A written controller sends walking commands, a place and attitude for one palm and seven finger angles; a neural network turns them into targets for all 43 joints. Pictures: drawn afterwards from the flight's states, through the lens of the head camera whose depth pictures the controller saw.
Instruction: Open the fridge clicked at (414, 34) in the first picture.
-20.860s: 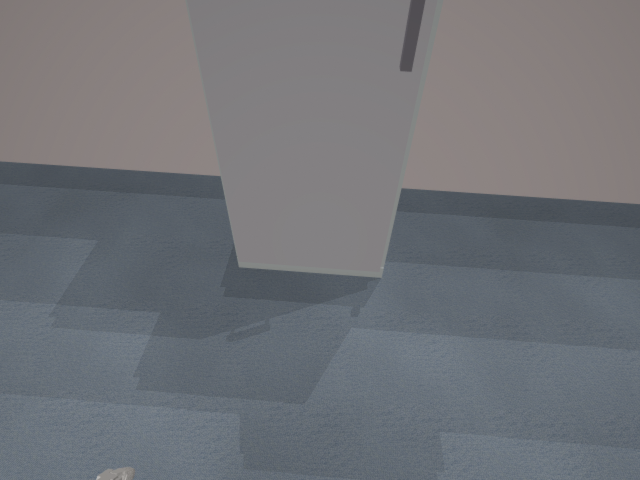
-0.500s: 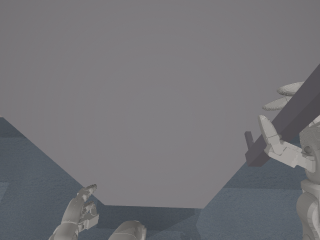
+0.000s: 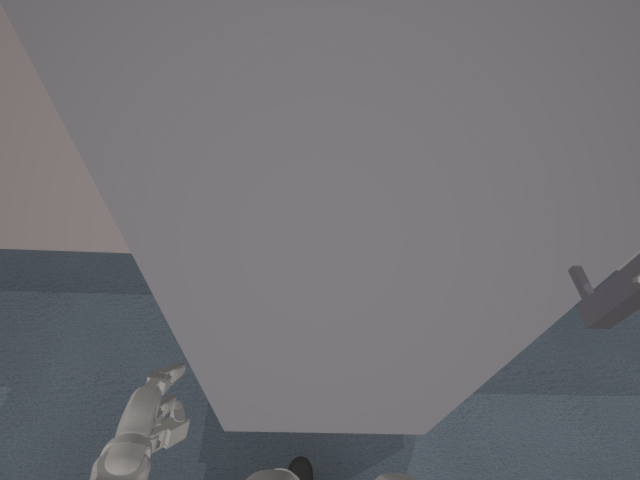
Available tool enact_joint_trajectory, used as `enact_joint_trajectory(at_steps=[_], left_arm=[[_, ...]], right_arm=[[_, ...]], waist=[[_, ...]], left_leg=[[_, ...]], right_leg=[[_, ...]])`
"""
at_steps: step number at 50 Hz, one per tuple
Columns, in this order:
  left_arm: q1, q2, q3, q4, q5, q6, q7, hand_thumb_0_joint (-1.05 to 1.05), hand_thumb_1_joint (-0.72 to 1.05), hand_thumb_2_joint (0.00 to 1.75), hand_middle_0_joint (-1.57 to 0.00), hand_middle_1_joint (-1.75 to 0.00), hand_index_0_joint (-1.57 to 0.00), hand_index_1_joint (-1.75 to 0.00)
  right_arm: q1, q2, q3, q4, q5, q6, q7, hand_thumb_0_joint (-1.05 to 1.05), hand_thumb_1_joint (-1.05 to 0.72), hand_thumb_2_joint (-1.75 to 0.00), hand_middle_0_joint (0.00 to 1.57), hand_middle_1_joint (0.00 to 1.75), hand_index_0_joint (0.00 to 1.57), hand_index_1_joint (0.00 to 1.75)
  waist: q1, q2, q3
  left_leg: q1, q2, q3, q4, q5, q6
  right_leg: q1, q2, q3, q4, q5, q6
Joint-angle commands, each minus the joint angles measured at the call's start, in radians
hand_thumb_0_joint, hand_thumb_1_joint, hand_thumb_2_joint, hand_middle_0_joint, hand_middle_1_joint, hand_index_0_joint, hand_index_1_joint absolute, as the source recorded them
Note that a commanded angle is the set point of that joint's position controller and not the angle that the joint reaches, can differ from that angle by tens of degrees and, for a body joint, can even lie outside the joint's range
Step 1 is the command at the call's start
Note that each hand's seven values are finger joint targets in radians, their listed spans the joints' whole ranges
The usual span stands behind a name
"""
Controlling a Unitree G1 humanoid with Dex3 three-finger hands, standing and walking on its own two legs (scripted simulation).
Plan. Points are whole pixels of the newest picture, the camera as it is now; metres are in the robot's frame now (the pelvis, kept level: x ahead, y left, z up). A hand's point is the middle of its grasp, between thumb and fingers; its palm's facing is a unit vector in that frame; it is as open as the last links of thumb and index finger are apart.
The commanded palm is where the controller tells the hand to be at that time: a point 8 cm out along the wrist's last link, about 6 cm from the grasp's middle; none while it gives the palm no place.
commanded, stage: walk backward, drawing the door open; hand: right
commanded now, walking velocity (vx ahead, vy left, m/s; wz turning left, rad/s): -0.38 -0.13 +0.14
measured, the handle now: out of the picture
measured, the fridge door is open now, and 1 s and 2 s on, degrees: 0 2 29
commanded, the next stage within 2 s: none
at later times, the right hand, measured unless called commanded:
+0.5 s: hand out of the picture +0.28 -0.23 +0.23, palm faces +0.32 +0.92 -0.21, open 7.0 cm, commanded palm +0.23 -0.27 +0.23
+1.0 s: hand out of the picture +0.26 -0.24 +0.23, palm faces +0.06 +0.99 -0.14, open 7.2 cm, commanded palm +0.22 -0.29 +0.22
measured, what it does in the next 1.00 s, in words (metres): steps to the right: right foot, then left foot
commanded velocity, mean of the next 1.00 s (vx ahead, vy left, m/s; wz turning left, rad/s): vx -0.27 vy -0.07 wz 0.03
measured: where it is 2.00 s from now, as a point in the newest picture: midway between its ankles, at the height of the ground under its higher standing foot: outside the picture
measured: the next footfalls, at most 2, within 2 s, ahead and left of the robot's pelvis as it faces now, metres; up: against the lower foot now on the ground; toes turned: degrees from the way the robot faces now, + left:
right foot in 0.28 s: -0.14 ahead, -0.10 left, +0.00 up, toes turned +0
left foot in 0.48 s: -0.07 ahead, +0.08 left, +0.00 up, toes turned +4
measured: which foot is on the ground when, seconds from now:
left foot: down 0.00-0.28, up 0.30-0.46, down 0.48-0.84, up 0.86-1.00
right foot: up 0.00-0.26, down 0.28-0.50, up 0.52-0.82, down 0.84-1.00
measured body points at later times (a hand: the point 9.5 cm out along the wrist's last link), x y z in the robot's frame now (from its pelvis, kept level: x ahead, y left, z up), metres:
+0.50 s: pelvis -0.09 -0.02 +0.00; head -0.05 -0.02 +0.45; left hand -0.01 +0.21 -0.13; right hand +0.26 -0.28 +0.24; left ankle -0.11 +0.08 -0.74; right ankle -0.17 -0.11 -0.72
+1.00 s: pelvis -0.12 -0.13 +0.01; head -0.04 -0.13 +0.45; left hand +0.00 +0.13 -0.08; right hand +0.25 -0.29 +0.24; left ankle -0.15 -0.04 -0.69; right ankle -0.07 -0.23 -0.74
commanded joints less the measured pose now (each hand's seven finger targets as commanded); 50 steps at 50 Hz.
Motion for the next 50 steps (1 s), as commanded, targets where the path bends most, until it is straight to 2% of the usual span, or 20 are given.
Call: enact_joint_trajectory(at_steps=[1,8,11,13,14,15,17,19,22,23,25,27,30,39,40,41,42,43,46,50], left_arm=[[-0.036,0.073,0.029,-0.136,-0.004,-0.014,0.019,0.00,0.90,0.90,-0.20,-0.30,-0.20,-0.30],[-0.005,0.113,0.051,-0.161,-0.036,0.013,0.003,0.00,0.90,0.90,-0.20,-0.30,-0.20,-0.30],[0.055,0.144,0.050,-0.177,-0.046,0.030,-0.017,0.00,0.90,0.90,-0.20,-0.30,-0.20,-0.30],[0.042,0.189,0.059,-0.202,-0.039,0.033,-0.019,0.00,0.90,0.90,-0.20,-0.30,-0.20,-0.30],[0.016,0.187,0.058,-0.222,-0.037,0.003,-0.019,0.00,0.90,0.90,-0.20,-0.30,-0.20,-0.30],[-0.012,0.150,0.057,-0.197,-0.035,-0.041,-0.008,0.00,0.90,0.90,-0.20,-0.30,-0.20,-0.30],[0.005,0.125,0.066,-0.167,-0.020,-0.056,0.016,0.00,0.90,0.90,-0.20,-0.30,-0.20,-0.30],[0.031,0.139,0.072,-0.122,-0.027,-0.067,0.020,0.00,0.90,0.90,-0.20,-0.30,-0.20,-0.30],[0.028,0.143,0.055,-0.113,-0.031,-0.073,-0.008,0.00,0.90,0.90,-0.20,-0.30,-0.20,-0.30],[0.004,0.117,0.037,-0.111,-0.035,-0.072,-0.021,0.00,0.90,0.90,-0.20,-0.30,-0.20,-0.30],[-0.034,0.110,0.045,-0.146,-0.036,-0.066,-0.004,0.00,0.90,0.90,-0.20,-0.30,-0.20,-0.30],[0.004,0.089,0.034,-0.117,-0.034,-0.065,0.016,0.00,0.90,0.90,-0.20,-0.30,-0.20,-0.30],[-0.065,0.031,-0.010,-0.133,-0.024,-0.045,0.027,0.00,0.90,0.90,-0.20,-0.30,-0.20,-0.30],[-0.064,0.021,0.019,-0.171,-0.022,-0.050,0.040,0.00,0.90,0.90,-0.20,-0.30,-0.20,-0.30],[-0.055,0.037,0.033,-0.179,-0.025,-0.046,0.040,0.00,0.90,0.90,-0.20,-0.30,-0.20,-0.30],[-0.064,0.074,0.051,-0.191,-0.028,-0.054,0.032,0.00,0.90,0.90,-0.20,-0.30,-0.20,-0.30],[-0.075,0.083,0.056,-0.219,-0.033,-0.064,0.010,0.00,0.90,0.90,-0.20,-0.30,-0.20,-0.30],[-0.039,0.053,0.051,-0.198,-0.035,-0.067,-0.023,0.00,0.90,0.90,-0.20,-0.30,-0.20,-0.30],[-0.030,0.065,0.046,-0.172,-0.016,-0.105,-0.039,0.00,0.90,0.90,-0.20,-0.30,-0.20,-0.30],[-0.017,0.053,0.031,-0.163,-0.014,-0.124,-0.049,0.00,0.90,0.90,-0.20,-0.30,-0.20,-0.30]], right_arm=[[-0.197,-0.268,-0.169,-0.288,-0.028,-0.161,-0.042,0.00,-0.90,-0.90,0.45,1.40,0.45,1.40],[-0.255,-0.274,-0.151,-0.139,-0.031,-0.191,-0.034,0.00,-0.90,-0.90,0.45,1.40,0.45,1.40],[-0.356,-0.295,-0.131,-0.101,-0.028,-0.206,-0.020,0.00,-0.90,-0.90,0.45,1.40,0.45,1.40],[-0.421,-0.304,-0.135,-0.052,-0.013,-0.228,-0.005,0.00,-0.90,-0.90,0.45,1.40,0.45,1.40],[-0.489,-0.300,-0.137,-0.036,-0.010,-0.225,-0.005,0.00,-0.90,-0.90,0.45,1.40,0.45,1.40],[-0.548,-0.318,-0.143,0.041,-0.011,-0.201,-0.002,0.00,-0.90,-0.90,0.45,1.40,0.45,1.40],[-0.795,-0.401,-0.148,-0.093,-0.014,-0.203,0.021,0.00,-0.90,-0.90,0.45,1.40,0.45,1.40],[-0.687,-0.245,-0.060,0.076,-0.019,-0.175,0.022,0.00,-0.90,-0.90,0.45,1.40,0.45,1.40],[-0.712,-0.205,0.019,-0.020,-0.030,-0.164,0.039,0.00,-0.90,-0.90,0.45,1.40,0.45,1.40],[-0.746,-0.197,0.035,-0.031,-0.036,-0.181,0.040,0.00,-0.90,-0.90,0.45,1.40,0.45,1.40],[-0.715,-0.315,-0.083,0.049,-0.041,-0.176,0.024,0.00,-0.90,-0.90,0.45,1.40,0.45,1.40],[-0.698,-0.300,-0.090,0.085,-0.028,-0.148,0.017,0.00,-0.90,-0.90,0.45,1.40,0.45,1.40],[-0.639,-0.317,-0.134,-0.033,-0.040,-0.177,-0.010,0.00,-0.90,-0.90,0.45,1.40,0.45,1.40],[-0.508,-0.259,-0.114,-0.222,-0.024,-0.191,-0.026,0.00,-0.90,-0.90,0.45,1.40,0.45,1.40],[-0.528,-0.243,-0.089,-0.257,-0.016,-0.189,-0.022,0.00,-0.90,-0.90,0.45,1.40,0.45,1.40],[-0.528,-0.215,-0.061,-0.296,-0.008,-0.190,-0.015,0.00,-0.90,-0.90,0.45,1.40,0.45,1.40],[-0.486,-0.179,-0.018,-0.308,-0.008,-0.194,0.002,0.00,-0.90,-0.90,0.45,1.40,0.45,1.40],[-0.496,-0.110,0.032,-0.282,-0.026,-0.205,0.027,0.00,-0.90,-0.90,0.45,1.40,0.45,1.40],[-0.608,-0.138,0.047,-0.346,-0.039,-0.198,0.022,0.00,-0.90,-0.90,0.45,1.40,0.45,1.40],[-0.585,-0.104,0.092,-0.308,-0.031,-0.183,0.015,0.00,-0.90,-0.90,0.45,1.40,0.45,1.40]], waist=[[-0.041,0.093,-0.365],[-0.046,0.103,-0.394],[0.000,0.047,-0.407],[-0.001,-0.204,-0.360],[-0.014,-0.385,-0.288],[-0.039,-0.334,-0.268],[-0.051,-0.234,-0.331],[-0.044,-0.084,-0.248],[-0.028,-0.229,-0.351],[-0.032,-0.205,-0.384],[-0.066,0.151,-0.460],[-0.051,0.065,-0.405],[-0.039,0.030,-0.369],[-0.027,0.120,-0.415],[-0.010,0.047,-0.426],[-0.017,-0.152,-0.445],[-0.040,-0.335,-0.439],[-0.044,-0.287,-0.426],[-0.018,-0.421,-0.360],[-0.019,-0.353,-0.409]], left_leg=[[0.244,0.257,-0.208,-0.278,-0.246,-0.152],[0.307,0.287,-0.217,-0.348,-0.285,-0.078],[0.252,0.242,-0.154,-0.311,-0.353,-0.092],[0.243,0.059,-0.025,0.016,-0.371,-0.133],[0.223,-0.043,0.007,0.419,-0.328,-0.129],[0.181,-0.051,-0.086,0.719,-0.386,-0.096],[0.010,-0.049,-0.085,0.762,-0.425,-0.109],[-0.162,-0.046,0.017,0.463,-0.411,-0.115],[0.062,-0.056,0.121,-0.002,-0.203,-0.089],[0.265,0.005,0.070,-0.082,0.002,-0.052],[0.659,0.463,-0.431,0.129,1.094,0.181],[0.540,0.510,-0.366,0.104,0.874,0.152],[0.426,0.369,-0.183,0.079,0.715,0.080],[0.408,0.217,-0.033,0.183,0.566,-0.024],[0.338,0.161,0.007,0.240,0.436,-0.069],[0.170,0.058,0.055,0.355,0.118,-0.126],[0.041,-0.025,0.041,0.521,-0.499,-0.136],[0.043,-0.043,-0.017,0.617,-0.676,-0.106],[-0.031,-0.026,0.023,0.527,-0.528,-0.114],[0.056,-0.028,0.012,0.287,-0.402,-0.090]], right_leg=[[0.106,0.039,-0.083,-0.128,0.006,-0.016],[0.201,0.039,-0.129,-0.500,-0.097,-0.065],[0.287,0.016,-0.124,-0.722,-0.040,-0.088],[0.158,-0.183,0.130,-1.018,-0.117,-0.172],[-0.027,-0.386,0.330,-1.053,-0.014,-0.250],[-0.110,-0.469,0.321,-0.993,0.279,-0.296],[0.136,-0.399,0.172,-0.862,0.773,-0.247],[0.477,-0.290,0.024,-0.684,1.151,-0.151],[0.588,-0.217,-0.008,-0.463,1.449,-0.044],[0.450,-0.214,0.020,-0.328,1.304,-0.021],[-0.164,-0.016,0.020,0.105,-0.147,0.004],[-0.156,-0.071,0.150,0.090,-0.138,0.007],[-0.066,-0.077,0.019,-0.076,0.010,0.008],[0.211,-0.033,-0.157,-0.669,0.335,0.029],[0.323,-0.067,-0.144,-0.737,0.588,0.026],[0.464,-0.233,0.019,-0.761,1.017,-0.029],[0.550,-0.403,0.179,-0.779,1.405,-0.129],[0.542,-0.400,0.108,-0.753,1.458,-0.164],[0.533,-0.351,0.055,-0.711,1.411,-0.164],[0.572,-0.349,0.088,-0.697,1.215,-0.144]])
